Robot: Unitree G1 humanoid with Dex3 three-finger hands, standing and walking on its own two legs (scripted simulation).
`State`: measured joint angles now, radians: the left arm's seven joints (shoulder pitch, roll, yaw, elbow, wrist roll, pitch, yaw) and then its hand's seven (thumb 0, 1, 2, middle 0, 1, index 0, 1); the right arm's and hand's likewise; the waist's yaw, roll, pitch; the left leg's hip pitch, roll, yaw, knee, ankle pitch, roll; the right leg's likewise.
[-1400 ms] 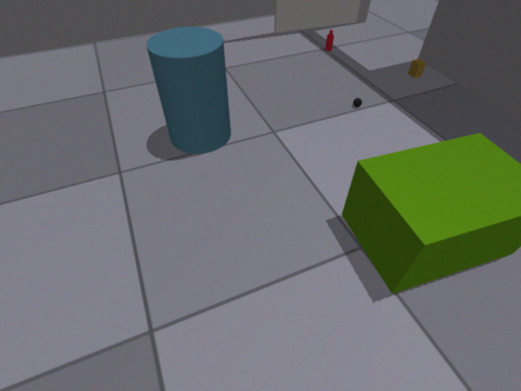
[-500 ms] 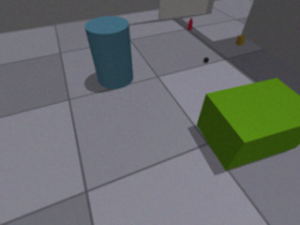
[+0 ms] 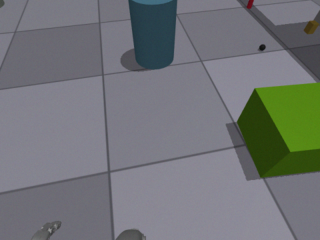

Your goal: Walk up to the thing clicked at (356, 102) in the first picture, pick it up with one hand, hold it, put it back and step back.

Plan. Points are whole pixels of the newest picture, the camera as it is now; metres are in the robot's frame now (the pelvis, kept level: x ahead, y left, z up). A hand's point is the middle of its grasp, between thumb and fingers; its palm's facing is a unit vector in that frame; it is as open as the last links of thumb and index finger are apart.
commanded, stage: walk up
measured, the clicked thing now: (262, 47) +1.92 -1.03 -0.74
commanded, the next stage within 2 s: stand in 1.50 s
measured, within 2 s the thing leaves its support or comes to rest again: neither
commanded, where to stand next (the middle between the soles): +0.06 +0.02 m, yaw +28 degrees
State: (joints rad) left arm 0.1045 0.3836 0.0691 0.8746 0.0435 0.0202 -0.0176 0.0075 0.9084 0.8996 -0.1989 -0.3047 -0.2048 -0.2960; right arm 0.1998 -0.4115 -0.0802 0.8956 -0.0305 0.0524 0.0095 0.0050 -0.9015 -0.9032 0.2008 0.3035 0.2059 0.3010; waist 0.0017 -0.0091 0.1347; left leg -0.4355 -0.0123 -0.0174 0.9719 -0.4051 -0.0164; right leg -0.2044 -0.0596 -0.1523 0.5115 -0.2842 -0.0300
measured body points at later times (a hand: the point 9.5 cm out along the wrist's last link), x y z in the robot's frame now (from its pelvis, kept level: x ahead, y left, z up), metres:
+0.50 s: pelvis +0.01 +0.00 -0.03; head +0.05 +0.02 +0.42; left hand -0.01 +0.34 -0.14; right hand +0.20 -0.28 -0.12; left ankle +0.02 +0.15 -0.74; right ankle +0.05 -0.13 -0.74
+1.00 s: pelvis +0.00 +0.01 -0.02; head +0.02 +0.03 +0.43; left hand -0.09 +0.32 -0.14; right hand +0.24 -0.22 -0.12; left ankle -0.02 +0.12 -0.74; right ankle +0.07 -0.13 -0.73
